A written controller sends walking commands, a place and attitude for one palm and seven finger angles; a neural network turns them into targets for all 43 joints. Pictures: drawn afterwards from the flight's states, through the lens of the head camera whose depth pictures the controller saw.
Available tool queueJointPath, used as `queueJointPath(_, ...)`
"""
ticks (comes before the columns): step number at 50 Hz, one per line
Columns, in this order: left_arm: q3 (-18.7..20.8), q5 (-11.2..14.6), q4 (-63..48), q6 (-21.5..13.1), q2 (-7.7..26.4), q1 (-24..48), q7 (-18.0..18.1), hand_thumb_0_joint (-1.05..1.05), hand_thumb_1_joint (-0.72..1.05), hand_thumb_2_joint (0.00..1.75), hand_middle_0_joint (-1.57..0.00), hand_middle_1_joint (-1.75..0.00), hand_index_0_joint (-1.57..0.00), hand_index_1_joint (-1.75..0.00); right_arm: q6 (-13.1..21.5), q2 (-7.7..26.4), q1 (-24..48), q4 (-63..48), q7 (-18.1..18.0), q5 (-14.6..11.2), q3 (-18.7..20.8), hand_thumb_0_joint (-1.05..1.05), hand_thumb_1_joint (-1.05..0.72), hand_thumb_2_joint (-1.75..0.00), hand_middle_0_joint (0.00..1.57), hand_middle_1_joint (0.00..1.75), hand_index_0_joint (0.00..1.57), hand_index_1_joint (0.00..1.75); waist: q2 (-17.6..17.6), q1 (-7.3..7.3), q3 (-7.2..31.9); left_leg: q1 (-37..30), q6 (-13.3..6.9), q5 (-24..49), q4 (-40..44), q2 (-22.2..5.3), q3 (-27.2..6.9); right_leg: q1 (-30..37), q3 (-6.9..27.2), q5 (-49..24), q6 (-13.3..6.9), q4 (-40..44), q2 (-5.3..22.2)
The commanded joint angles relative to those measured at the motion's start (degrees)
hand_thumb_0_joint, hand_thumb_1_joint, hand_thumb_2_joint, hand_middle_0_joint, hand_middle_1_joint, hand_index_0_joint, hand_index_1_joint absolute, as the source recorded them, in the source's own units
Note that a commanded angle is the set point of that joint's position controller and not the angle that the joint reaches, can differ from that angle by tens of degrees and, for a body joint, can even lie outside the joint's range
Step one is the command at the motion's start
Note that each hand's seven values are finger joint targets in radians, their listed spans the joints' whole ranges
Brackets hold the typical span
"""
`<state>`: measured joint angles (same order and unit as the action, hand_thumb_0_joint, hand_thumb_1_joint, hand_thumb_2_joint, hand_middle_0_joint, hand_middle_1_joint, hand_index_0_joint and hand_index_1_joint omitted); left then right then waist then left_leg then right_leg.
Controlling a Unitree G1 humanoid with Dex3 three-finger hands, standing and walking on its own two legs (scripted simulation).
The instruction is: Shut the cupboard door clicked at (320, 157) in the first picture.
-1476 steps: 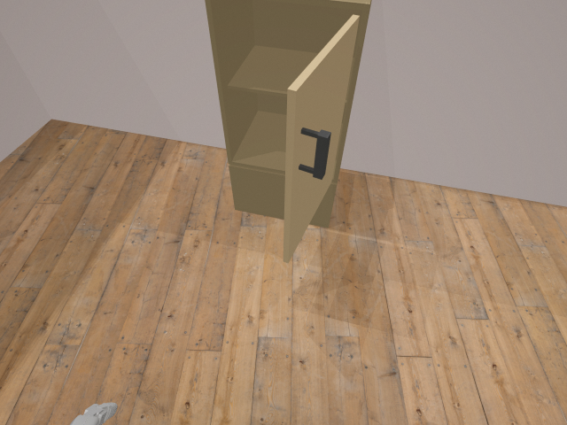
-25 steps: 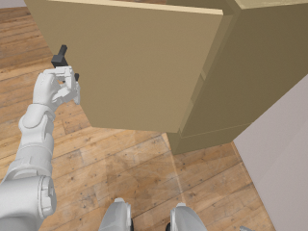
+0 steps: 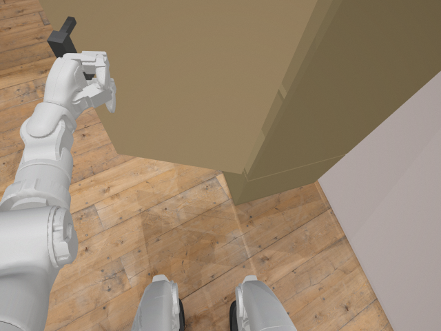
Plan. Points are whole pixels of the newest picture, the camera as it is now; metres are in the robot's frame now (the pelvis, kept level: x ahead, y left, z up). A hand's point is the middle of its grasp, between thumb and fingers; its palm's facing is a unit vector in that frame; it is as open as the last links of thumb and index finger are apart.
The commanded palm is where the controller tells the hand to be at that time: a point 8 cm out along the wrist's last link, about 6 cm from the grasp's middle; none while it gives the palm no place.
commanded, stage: push the door shut along its arc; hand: left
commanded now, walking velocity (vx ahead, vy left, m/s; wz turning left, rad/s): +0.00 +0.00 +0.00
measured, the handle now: (77, 58) +0.58 +0.22 +0.07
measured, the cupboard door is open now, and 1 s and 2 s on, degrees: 64 54 52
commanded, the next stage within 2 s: pull the fist back off the door in 0.82 s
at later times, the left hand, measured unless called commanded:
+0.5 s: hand (133, 65) +0.57 +0.13 +0.07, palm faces -0.32 -0.95 -0.01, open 3.1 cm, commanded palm +0.57 +0.16 +0.08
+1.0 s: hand (143, 53) +0.59 +0.11 +0.08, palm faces -0.24 -0.97 +0.07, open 3.4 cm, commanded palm +0.60 +0.11 +0.08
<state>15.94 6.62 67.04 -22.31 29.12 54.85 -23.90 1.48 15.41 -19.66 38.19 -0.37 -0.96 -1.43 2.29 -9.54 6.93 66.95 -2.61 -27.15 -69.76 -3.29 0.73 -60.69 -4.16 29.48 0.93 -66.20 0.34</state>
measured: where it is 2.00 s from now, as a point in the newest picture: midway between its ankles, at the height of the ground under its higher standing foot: outside the picture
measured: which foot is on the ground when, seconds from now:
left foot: down 0.00-1.00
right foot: down 0.00-1.00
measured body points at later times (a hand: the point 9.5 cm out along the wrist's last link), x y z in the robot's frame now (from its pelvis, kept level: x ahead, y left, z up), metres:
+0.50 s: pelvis +0.01 -0.01 -0.02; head +0.18 +0.01 +0.40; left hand +0.58 +0.18 +0.08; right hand -0.02 -0.28 -0.12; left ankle +0.05 +0.09 -0.63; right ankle +0.02 -0.14 -0.63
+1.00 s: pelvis +0.00 -0.01 -0.03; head +0.19 +0.03 +0.37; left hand +0.60 +0.16 +0.08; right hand -0.01 -0.28 -0.12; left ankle +0.05 +0.09 -0.63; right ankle +0.02 -0.14 -0.63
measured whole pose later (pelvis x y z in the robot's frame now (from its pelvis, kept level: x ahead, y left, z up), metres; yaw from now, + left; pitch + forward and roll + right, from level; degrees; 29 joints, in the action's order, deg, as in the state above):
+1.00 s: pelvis +0.00 -0.01 -0.03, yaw -2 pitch +31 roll -7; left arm 16.4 3.1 74.3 -10.6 33.9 77.7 -20.0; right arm 5.6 15.6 -20.2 39.4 -1.1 1.8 -2.3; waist 3.2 -14.4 6.4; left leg 79.6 -1.9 -29.1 -77.1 -4.6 -1.7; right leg -72.3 -6.0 31.2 0.2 -72.3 -1.1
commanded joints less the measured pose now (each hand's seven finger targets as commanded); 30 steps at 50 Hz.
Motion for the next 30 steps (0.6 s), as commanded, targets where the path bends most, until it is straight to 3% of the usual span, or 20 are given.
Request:
queueJointPath(1, 0.6, 0.5, -9.8, -2.3, 10.0, 31.9, -1.5, 0.0, 0.9, 0.9, -1.3, -1.5, -1.3, -1.5, 0.7, 11.7, -9.4, -2.5, -0.8, 0.2, 3.8, 0.0, -0.9, -0.9, 0.2, 0.3, 0.2, 0.3, 8.1, -4.18, 27.2, -34.5, 1.4, 16.2, 7.6, 0.3, -8.9, -4.6, 0.5, -10.6, -3.3, 7.6, -3.0)
queueJointPath(4, 2.6, 0.3, -8.7, -1.7, 12.7, 34.3, -1.1, 0.0, 0.9, 0.9, -1.3, -1.5, -1.3, -1.5, 0.8, 11.9, -10.2, -2.9, -1.0, 0.3, 3.4, 0.0, -0.9, -0.9, 0.2, 0.3, 0.2, 0.3, 7.7, -4.51, 27.3, -32.1, 0.9, 16.0, 6.6, 0.5, -8.3, -4.2, 0.6, -10.6, -3.3, 7.2, -3.2)
queueJointPath(6, 1.8, -0.6, -7.3, -1.1, 12.4, 34.8, -1.3, 0.0, 0.9, 0.9, -1.3, -1.5, -1.3, -1.5, 0.7, 11.7, -10.3, -2.7, -0.9, 0.4, 3.4, 0.0, -0.9, -0.9, 0.2, 0.3, 0.2, 0.3, 8.1, -4.86, 28.1, -31.5, 0.9, 17.0, 5.6, 0.4, -8.1, -4.6, 0.8, -11.2, -3.2, 6.9, -3.2)
queueJointPath(8, 2.8, -1.2, -7.0, -0.8, 14.9, 36.9, -1.6, 0.0, 0.9, 0.9, -1.3, -1.5, -1.3, -1.5, 0.7, 12.0, -10.8, -2.6, -1.0, 0.5, 3.2, 0.0, -0.9, -0.9, 0.2, 0.3, 0.2, 0.3, 8.5, -5.31, 28.3, -30.1, 0.9, 16.0, 4.8, 0.3, -8.0, -5.0, 0.9, -10.7, -3.2, 6.5, -3.3)
queueJointPath(10, 3.6, -1.1, -8.0, -0.8, 15.8, 37.7, -2.2, 0.0, 0.9, 0.9, -1.3, -1.5, -1.3, -1.5, 0.9, 12.1, -11.3, -2.8, -1.0, 0.6, 3.4, 0.0, -0.9, -0.9, 0.2, 0.3, 0.2, 0.3, 9.6, -5.07, 31.8, -31.5, 0.7, 18.6, 3.9, 0.3, -7.8, -4.6, 1.1, -12.1, -3.2, 6.0, -3.4)
queueJointPath(13, 4.9, -1.5, -7.0, 0.6, 18.4, 37.4, -3.4, 0.0, 0.9, 0.9, -1.3, -1.5, -1.3, -1.5, 0.6, 12.1, -11.8, -2.6, -1.2, 0.8, 3.2, 0.0, -0.9, -0.9, 0.2, 0.3, 0.2, 0.3, 10.2, -4.91, 32.9, -30.0, 0.6, 21.1, 2.9, 0.4, -7.2, -2.5, 1.1, -14.4, -3.2, 5.5, -3.6)
queueJointPath(15, 5.7, -1.5, -9.7, 0.6, 19.4, 38.4, -3.9, 0.0, 0.9, 0.9, -1.3, -1.5, -1.3, -1.5, 0.6, 12.1, -12.3, -2.8, -1.2, 0.9, 3.5, 0.0, -0.9, -0.9, 0.2, 0.3, 0.2, 0.3, 11.7, -4.42, 36.0, -32.6, 0.8, 24.3, 2.5, 0.2, -7.4, -2.5, 1.1, -16.2, -3.1, 5.0, -3.6)
queueJointPath(16, 5.1, -1.6, -9.1, 1.3, 18.5, 36.8, -4.1, 0.0, 0.9, 0.9, -1.3, -1.5, -1.3, -1.5, 0.5, 11.9, -12.1, -2.8, -1.1, 1.0, 3.5, 0.0, -0.9, -0.9, 0.2, 0.3, 0.2, 0.3, 11.9, -4.21, 36.1, -32.3, 0.8, 24.3, 2.4, 0.4, -7.3, -2.1, 1.1, -16.5, -3.2, 5.2, -3.8)
queueJointPath(18, 5.0, -1.9, -8.0, 2.2, 19.0, 38.0, -4.2, 0.0, 0.9, 0.9, -1.3, -1.5, -1.3, -1.5, 0.4, 11.9, -12.3, -2.5, -1.3, 0.9, 3.3, 0.0, -0.9, -0.9, 0.2, 0.3, 0.2, 0.3, 10.5, -5.15, 34.0, -30.2, 0.6, 22.9, 2.1, 0.3, -6.9, -2.1, 1.1, -16.4, -2.9, 5.5, -3.9)
queueJointPath(20, 6.3, -1.9, -8.9, 2.5, 21.1, 40.7, -4.3, 0.0, 0.9, 0.9, -1.3, -1.5, -1.3, -1.5, 0.6, 12.0, -12.8, -2.3, -1.5, 0.9, 3.3, 0.0, -0.9, -0.9, 0.2, 0.3, 0.2, 0.3, 10.1, -5.61, 34.6, -29.3, 0.3, 23.1, 1.5, 0.2, -6.5, -1.4, 1.4, -17.2, -2.7, 5.3, -4.0)
queueJointPath(21, 6.3, -2.1, -7.3, 3.1, 21.2, 39.2, -4.4, 0.0, 0.9, 0.9, -1.3, -1.5, -1.3, -1.5, 0.5, 12.0, -12.8, -2.4, -1.5, 0.9, 3.2, 0.0, -0.9, -0.9, 0.2, 0.3, 0.2, 0.3, 9.0, -5.41, 34.2, -27.8, 0.2, 22.5, 1.4, 0.5, -6.2, -0.1, 1.4, -17.4, -2.8, 5.5, -4.1)
queueJointPath(24, 5.5, -2.0, -8.3, 3.3, 20.6, 40.8, -4.9, 0.0, 0.9, 0.9, -1.3, -1.5, -1.3, -1.5, 0.9, 11.7, -13.3, -2.1, -1.6, 1.1, 3.2, 0.0, -0.9, -0.9, 0.2, 0.3, 0.2, 0.3, 9.9, -5.95, 34.6, -28.2, 0.1, 24.1, 0.9, 0.6, -5.9, -0.1, 1.4, -19.2, -2.8, 5.1, -4.2)
queueJointPath(25, 6.2, -2.0, -8.7, 3.3, 21.9, 41.9, -5.2, 0.0, 0.9, 0.9, -1.3, -1.5, -1.3, -1.5, 1.0, 11.9, -13.2, -1.9, -1.7, 1.1, 3.3, 0.0, -0.9, -0.9, 0.2, 0.3, 0.2, 0.3, 10.2, -6.0, 34.8, -28.1, 0.1, 24.4, 0.6, 0.4, -5.9, -0.1, 1.6, -19.5, -2.7, 5.1, -4.2)
queueJointPath(30, 1.3, -1.6, -9.2, 3.9, 16.3, 45.5, -6.5, 0.0, 0.9, 0.9, -1.3, -1.5, -1.3, -1.5, 1.7, 11.8, -13.2, -0.6, -2.0, 1.2, 3.6, 0.0, -0.9, -0.9, 0.2, 0.3, 0.2, 0.3, 11.8, -7.78, 34.3, -31.5, 0.2, 25.0, 0.1, 0.2, -6.4, -4.5, 1.1, -18.4, -2.8, 5.5, -4.4)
